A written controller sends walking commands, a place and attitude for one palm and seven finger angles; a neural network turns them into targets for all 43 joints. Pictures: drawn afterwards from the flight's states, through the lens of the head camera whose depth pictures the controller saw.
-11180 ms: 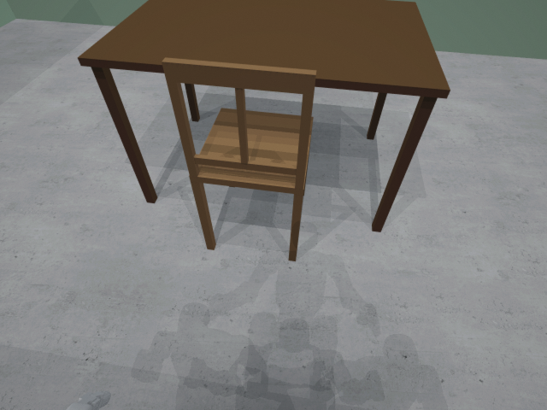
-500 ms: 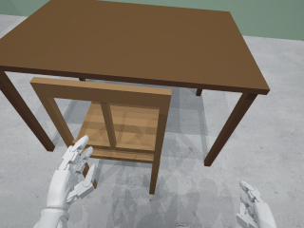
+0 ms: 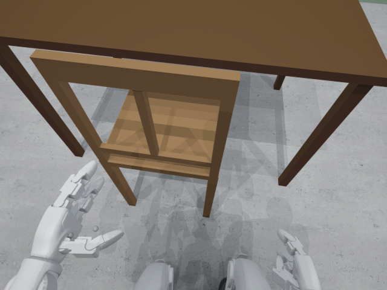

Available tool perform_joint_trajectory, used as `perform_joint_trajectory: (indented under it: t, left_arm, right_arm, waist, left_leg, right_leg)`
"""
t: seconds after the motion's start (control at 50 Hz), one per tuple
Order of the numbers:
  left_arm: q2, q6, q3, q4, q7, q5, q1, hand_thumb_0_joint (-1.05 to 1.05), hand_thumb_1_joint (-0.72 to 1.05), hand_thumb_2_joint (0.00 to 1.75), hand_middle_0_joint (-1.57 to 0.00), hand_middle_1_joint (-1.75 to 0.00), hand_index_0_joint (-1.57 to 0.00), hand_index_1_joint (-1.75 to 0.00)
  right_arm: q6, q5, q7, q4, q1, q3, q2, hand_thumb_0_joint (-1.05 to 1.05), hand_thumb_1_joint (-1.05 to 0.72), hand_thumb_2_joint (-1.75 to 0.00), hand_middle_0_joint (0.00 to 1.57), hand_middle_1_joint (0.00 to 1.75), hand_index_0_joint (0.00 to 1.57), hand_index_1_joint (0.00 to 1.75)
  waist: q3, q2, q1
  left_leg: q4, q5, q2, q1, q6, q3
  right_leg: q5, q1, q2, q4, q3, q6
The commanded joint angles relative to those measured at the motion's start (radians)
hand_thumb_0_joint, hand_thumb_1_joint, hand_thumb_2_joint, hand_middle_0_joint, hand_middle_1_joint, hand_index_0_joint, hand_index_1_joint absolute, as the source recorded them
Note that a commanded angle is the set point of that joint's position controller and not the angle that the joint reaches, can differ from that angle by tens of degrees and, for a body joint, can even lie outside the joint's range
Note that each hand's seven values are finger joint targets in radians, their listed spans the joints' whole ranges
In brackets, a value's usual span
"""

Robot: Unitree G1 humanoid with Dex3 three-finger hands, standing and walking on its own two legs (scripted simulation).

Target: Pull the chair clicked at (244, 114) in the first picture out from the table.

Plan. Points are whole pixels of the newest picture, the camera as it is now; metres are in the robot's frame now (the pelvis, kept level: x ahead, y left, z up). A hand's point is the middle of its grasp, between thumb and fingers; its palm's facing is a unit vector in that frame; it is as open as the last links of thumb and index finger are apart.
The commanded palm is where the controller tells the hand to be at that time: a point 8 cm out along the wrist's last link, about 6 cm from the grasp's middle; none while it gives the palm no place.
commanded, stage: raise the hand toward the chair's back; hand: left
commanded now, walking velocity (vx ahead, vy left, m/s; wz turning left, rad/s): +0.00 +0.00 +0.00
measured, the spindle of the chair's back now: (148, 125) +0.49 +0.14 -0.01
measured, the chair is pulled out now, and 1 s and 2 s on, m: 0.00 0.00 0.00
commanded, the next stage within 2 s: aim the fingers beside a spindle in 1.28 s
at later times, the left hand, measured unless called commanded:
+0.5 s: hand (80, 216) +0.24 +0.22 +0.05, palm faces -0.08 -0.99 -0.07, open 16.5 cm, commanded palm +0.22 +0.27 +0.06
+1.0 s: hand (78, 197) +0.27 +0.23 +0.06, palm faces -0.10 -0.99 -0.07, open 16.9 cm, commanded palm +0.25 +0.28 +0.06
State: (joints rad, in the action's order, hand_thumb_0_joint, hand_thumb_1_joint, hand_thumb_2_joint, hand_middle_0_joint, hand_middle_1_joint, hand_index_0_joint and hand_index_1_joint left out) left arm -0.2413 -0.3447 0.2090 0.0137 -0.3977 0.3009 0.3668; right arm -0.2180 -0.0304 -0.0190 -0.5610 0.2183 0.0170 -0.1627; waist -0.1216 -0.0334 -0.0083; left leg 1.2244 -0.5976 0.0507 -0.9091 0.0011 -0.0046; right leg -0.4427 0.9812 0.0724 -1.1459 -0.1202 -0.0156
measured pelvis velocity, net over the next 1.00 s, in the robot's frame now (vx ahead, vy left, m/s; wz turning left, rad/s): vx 0.03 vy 0.02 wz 0.00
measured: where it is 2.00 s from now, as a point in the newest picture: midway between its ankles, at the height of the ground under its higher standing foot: outside the picture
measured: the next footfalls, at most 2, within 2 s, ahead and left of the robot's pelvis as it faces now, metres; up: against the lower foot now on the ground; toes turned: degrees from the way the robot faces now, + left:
none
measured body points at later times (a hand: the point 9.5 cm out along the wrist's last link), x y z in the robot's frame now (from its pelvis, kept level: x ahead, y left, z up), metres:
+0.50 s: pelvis +0.01 +0.02 +0.01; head +0.09 +0.04 +0.46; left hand +0.24 +0.27 +0.06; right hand +0.21 -0.21 -0.04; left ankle +0.00 +0.12 -0.64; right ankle +0.06 -0.12 -0.64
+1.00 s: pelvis +0.03 +0.02 +0.02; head +0.11 +0.03 +0.46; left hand +0.27 +0.28 +0.07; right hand +0.19 -0.23 -0.05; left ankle +0.00 +0.12 -0.64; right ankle +0.06 -0.12 -0.64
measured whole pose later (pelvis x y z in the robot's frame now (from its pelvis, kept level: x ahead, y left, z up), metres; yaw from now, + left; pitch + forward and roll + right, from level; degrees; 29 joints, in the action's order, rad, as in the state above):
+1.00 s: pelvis +0.03 +0.02 +0.02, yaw +0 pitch +17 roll -3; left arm -0.30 -0.38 0.26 -0.08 -0.40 0.30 0.28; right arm -0.22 -0.02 -0.01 -0.53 0.25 0.00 -0.26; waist -0.13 -0.02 -0.03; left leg 1.11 -0.59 0.04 -0.81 0.03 -0.01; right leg -0.43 0.88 0.08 -1.02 -0.11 0.02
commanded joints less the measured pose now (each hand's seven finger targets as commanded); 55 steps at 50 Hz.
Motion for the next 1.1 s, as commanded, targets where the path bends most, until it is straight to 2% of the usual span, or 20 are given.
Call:
perform_joint_trajectory:
  t: [0.0, 0.04, 0.08, 0.1, 0.14, 0.16, 0.22, 0.26, 0.36, 0.44, 0.5, 0.64, 0.7, 0.76, 0.82, 0.9, 0.92, 0.96, 1.02, 1.08]
  left_arm:
    - [-0.109, -0.095, 0.069, 0.156, 0.054, 0.003, 0.031, 0.00, -0.08, 0.48, -0.10, -0.15, -0.10, -0.15]
    - [-0.118, -0.125, 0.058, 0.168, 0.052, -0.005, 0.011, 0.00, -0.13, 0.46, -0.10, -0.14, -0.10, -0.14]
    - [-0.114, -0.142, 0.045, 0.165, 0.045, -0.004, 0.000, 0.00, -0.17, 0.44, -0.09, -0.13, -0.09, -0.13]
    - [-0.133, -0.145, 0.055, 0.162, 0.045, -0.007, -0.012, 0.00, -0.20, 0.43, -0.09, -0.13, -0.09, -0.13]
    - [-0.133, -0.157, 0.054, 0.187, 0.045, -0.003, -0.011, 0.00, -0.24, 0.41, -0.09, -0.12, -0.09, -0.12]
    - [-0.140, -0.159, 0.063, 0.196, 0.052, -0.002, -0.009, 0.00, -0.27, 0.40, -0.08, -0.12, -0.08, -0.12]
    - [-0.141, -0.156, 0.061, 0.220, 0.069, -0.010, -0.002, 0.00, -0.34, 0.37, -0.08, -0.11, -0.08, -0.11]
    - [-0.138, -0.146, 0.063, 0.203, 0.076, -0.010, 0.001, 0.00, -0.38, 0.35, -0.07, -0.10, -0.07, -0.10]
    - [-0.137, -0.115, 0.049, 0.175, 0.073, -0.028, -0.020, 0.00, -0.50, 0.30, -0.06, -0.08, -0.06, -0.08]
    - [-0.158, -0.104, 0.075, 0.178, 0.057, -0.018, -0.048, 0.00, -0.50, 0.30, -0.06, -0.08, -0.06, -0.08]
    - [-0.165, -0.099, 0.077, 0.160, 0.046, -0.013, -0.084, 0.00, -0.50, 0.30, -0.06, -0.08, -0.06, -0.08]
    - [-0.186, -0.087, 0.105, 0.150, 0.017, 0.000, -0.111, 0.00, -0.50, 0.30, -0.06, -0.08, -0.06, -0.08]
    - [-0.197, -0.080, 0.127, 0.116, 0.007, 0.017, -0.119, 0.00, -0.50, 0.30, -0.06, -0.08, -0.06, -0.08]
    - [-0.210, -0.083, 0.134, 0.115, -0.001, 0.020, -0.146, 0.00, -0.50, 0.30, -0.06, -0.08, -0.06, -0.08]
    - [-0.182, -0.078, 0.120, 0.082, -0.006, 0.025, -0.112, 0.00, -0.50, 0.30, -0.06, -0.08, -0.06, -0.08]
    - [-0.205, -0.091, 0.137, 0.093, -0.001, 0.027, -0.116, 0.00, -0.50, 0.30, -0.06, -0.08, -0.06, -0.08]
    - [-0.204, -0.100, 0.135, 0.105, 0.000, 0.025, -0.119, 0.00, -0.50, 0.30, -0.06, -0.08, -0.06, -0.08]
    - [-0.194, -0.106, 0.130, 0.087, 0.005, 0.023, -0.110, 0.00, -0.50, 0.30, -0.06, -0.08, -0.06, -0.08]
    - [-0.201, -0.111, 0.133, 0.080, 0.010, 0.022, -0.128, 0.00, -0.50, 0.30, -0.06, -0.08, -0.06, -0.08]
    - [-0.206, -0.120, 0.129, 0.093, 0.010, 0.018, -0.133, 0.00, -0.50, 0.30, -0.06, -0.08, -0.06, -0.08]
  right_arm:
    - [-0.074, -0.009, -0.024, 0.185, -0.086, -0.088, -0.181, 0.00, -0.90, -0.90, 0.20, 0.30, 0.20, 0.30]
    - [-0.082, -0.010, -0.025, 0.187, -0.060, -0.087, -0.193, 0.00, -0.90, -0.90, 0.20, 0.30, 0.20, 0.30]
    - [-0.090, -0.012, -0.028, 0.189, -0.045, -0.087, -0.204, 0.00, -0.90, -0.90, 0.20, 0.30, 0.20, 0.30]
    - [-0.090, -0.011, -0.028, 0.188, -0.047, -0.087, -0.209, 0.00, -0.90, -0.90, 0.20, 0.30, 0.20, 0.30]
    - [-0.095, -0.014, -0.029, 0.191, -0.034, -0.088, -0.213, 0.00, -0.90, -0.90, 0.20, 0.30, 0.20, 0.30]
    - [-0.095, -0.012, -0.028, 0.191, -0.028, -0.088, -0.215, 0.00, -0.90, -0.90, 0.20, 0.30, 0.20, 0.30]
    - [-0.089, -0.008, -0.023, 0.192, -0.021, -0.089, -0.215, 0.00, -0.90, -0.90, 0.20, 0.30, 0.20, 0.30]
    - [-0.081, -0.009, -0.021, 0.191, -0.020, -0.090, -0.216, 0.00, -0.90, -0.90, 0.20, 0.30, 0.20, 0.30]
    - [-0.059, -0.009, -0.019, 0.203, -0.014, -0.084, -0.223, 0.00, -0.90, -0.90, 0.20, 0.30, 0.20, 0.30]
    - [-0.055, -0.006, -0.019, 0.205, -0.006, -0.080, -0.223, 0.00, -0.90, -0.90, 0.20, 0.30, 0.20, 0.30]
    - [-0.054, -0.004, -0.019, 0.199, -0.006, -0.072, -0.224, 0.00, -0.90, -0.90, 0.20, 0.30, 0.20, 0.30]
    - [-0.056, -0.002, -0.019, 0.189, 0.009, -0.070, -0.232, 0.00, -0.90, -0.90, 0.20, 0.30, 0.20, 0.30]
    - [-0.055, -0.003, -0.020, 0.182, 0.006, -0.070, -0.234, 0.00, -0.90, -0.90, 0.20, 0.30, 0.20, 0.30]
    - [-0.054, -0.002, -0.020, 0.178, 0.013, -0.069, -0.241, 0.00, -0.90, -0.90, 0.20, 0.30, 0.20, 0.30]
    - [-0.054, -0.004, -0.015, 0.177, 0.018, -0.072, -0.237, 0.00, -0.90, -0.90, 0.20, 0.30, 0.20, 0.30]
    - [-0.056, -0.002, -0.010, 0.178, 0.012, -0.077, -0.239, 0.00, -0.90, -0.90, 0.20, 0.30, 0.20, 0.30]
    - [-0.056, -0.001, -0.008, 0.177, 0.018, -0.076, -0.239, 0.00, -0.90, -0.90, 0.20, 0.30, 0.20, 0.30]
    - [-0.054, -0.003, -0.007, 0.177, 0.014, -0.077, -0.236, 0.00, -0.90, -0.90, 0.20, 0.30, 0.20, 0.30]
    - [-0.049, -0.003, -0.008, 0.177, 0.016, -0.077, -0.239, 0.00, -0.90, -0.90, 0.20, 0.30, 0.20, 0.30]
    - [-0.049, -0.003, -0.009, 0.180, 0.012, -0.076, -0.238, 0.00, -0.90, -0.90, 0.20, 0.30, 0.20, 0.30]
  waist:
    - [-0.211, 0.069, 0.003]
    - [-0.209, 0.039, -0.007]
    - [-0.205, 0.036, -0.013]
    - [-0.203, 0.042, -0.016]
    - [-0.228, -0.006, -0.007]
    - [-0.234, -0.006, -0.003]
    - [-0.256, -0.044, -0.002]
    - [-0.239, -0.028, -0.007]
    - [-0.201, -0.049, -0.016]
    - [-0.238, -0.036, -0.017]
    - [-0.217, -0.055, -0.023]
    - [-0.279, -0.049, -0.018]
    - [-0.274, -0.019, -0.019]
    - [-0.284, -0.045, -0.015]
    - [-0.279, -0.024, -0.018]
    - [-0.284, -0.018, -0.014]
    - [-0.297, -0.038, -0.012]
    - [-0.266, -0.045, -0.011]
    - [-0.268, -0.019, -0.020]
    - [-0.264, -0.053, -0.016]
  left_leg:
    - [-0.218, 0.239, -0.057, 0.005, 0.013, 0.031]
    - [-0.230, 0.209, -0.058, 0.020, 0.013, 0.031]
    - [-0.239, 0.196, -0.059, 0.032, 0.015, 0.032]
    - [-0.238, 0.190, -0.058, 0.027, 0.015, 0.034]
    - [-0.253, 0.205, -0.059, 0.062, 0.013, 0.035]
    - [-0.262, 0.228, -0.058, 0.074, 0.012, 0.040]
    - [-0.273, 0.296, -0.055, 0.120, 0.007, 0.045]
    - [-0.276, 0.307, -0.054, 0.122, 0.005, 0.046]
    - [-0.292, 0.323, -0.049, 0.141, 0.001, 0.049]
    - [-0.287, 0.376, -0.048, 0.165, 0.000, 0.050]
    - [-0.286, 0.393, -0.045, 0.170, -0.002, 0.054]
    - [-0.285, 0.520, -0.039, 0.224, -0.010, 0.061]
    - [-0.280, 0.499, -0.043, 0.198, -0.004, 0.052]
    - [-0.287, 0.526, -0.042, 0.210, -0.006, 0.052]
    - [-0.291, 0.543, -0.042, 0.218, -0.006, 0.050]
    - [-0.289, 0.535, -0.044, 0.202, -0.003, 0.047]
    - [-0.290, 0.542, -0.045, 0.209, -0.004, 0.045]
    - [-0.297, 0.517, -0.044, 0.202, -0.006, 0.042]
    - [-0.294, 0.478, -0.046, 0.185, 0.000, 0.038]
    - [-0.298, 0.466, -0.047, 0.189, -0.001, 0.036]
  right_leg:
    - [-0.018, -0.288, -0.044, 0.190, 0.090, 0.003]
    - [-0.053, -0.264, -0.041, 0.195, 0.086, 0.000]
    - [-0.057, -0.249, -0.043, 0.197, 0.079, -0.001]
    - [-0.064, -0.248, -0.044, 0.194, 0.079, -0.001]
    - [-0.033, -0.252, -0.046, 0.185, 0.068, -0.005]
    - [-0.007, -0.260, -0.047, 0.180, 0.057, -0.006]
    - [0.062, -0.268, -0.052, 0.165, 0.039, -0.008]
    - [0.078, -0.271, -0.054, 0.173, 0.034, -0.006]
    - [0.091, -0.259, -0.058, 0.181, 0.023, -0.007]
    - [0.146, -0.288, -0.060, 0.185, 0.024, -0.006]
    - [0.156, -0.276, -0.062, 0.183, 0.020, -0.007]
    - [0.239, -0.311, -0.060, 0.179, 0.016, -0.004]
    - [0.252, -0.333, -0.061, 0.186, 0.020, -0.003]
    - [0.264, -0.341, -0.057, 0.187, 0.022, -0.004]
    - [0.276, -0.347, -0.059, 0.195, 0.019, -0.001]
    - [0.289, -0.364, -0.058, 0.195, 0.024, -0.004]
    - [0.290, -0.367, -0.055, 0.193, 0.027, -0.004]
    - [0.262, -0.352, -0.055, 0.198, 0.026, -0.004]
    - [0.250, -0.353, -0.056, 0.202, 0.031, -0.001]
    - [0.235, -0.350, -0.053, 0.203, 0.032, -0.004]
